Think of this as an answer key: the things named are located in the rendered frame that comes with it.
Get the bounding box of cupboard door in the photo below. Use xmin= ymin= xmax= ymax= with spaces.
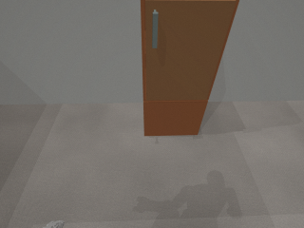
xmin=145 ymin=0 xmax=237 ymax=101

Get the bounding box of handle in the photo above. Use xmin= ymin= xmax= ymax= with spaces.
xmin=152 ymin=9 xmax=159 ymax=48

